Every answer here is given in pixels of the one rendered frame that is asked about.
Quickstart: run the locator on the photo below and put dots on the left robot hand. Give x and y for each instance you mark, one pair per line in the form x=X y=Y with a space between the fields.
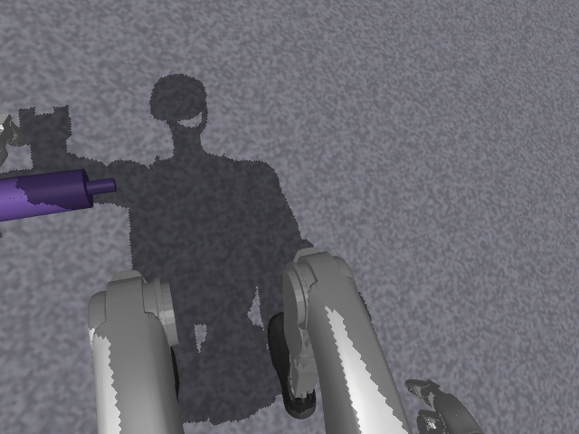
x=10 y=134

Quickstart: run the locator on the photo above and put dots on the right robot hand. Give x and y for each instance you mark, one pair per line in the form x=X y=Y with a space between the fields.
x=451 y=417

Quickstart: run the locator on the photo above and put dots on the right robot foot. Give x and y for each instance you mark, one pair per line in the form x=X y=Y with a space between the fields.
x=280 y=356

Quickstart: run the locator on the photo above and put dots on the bottle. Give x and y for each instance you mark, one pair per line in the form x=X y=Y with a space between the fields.
x=35 y=195

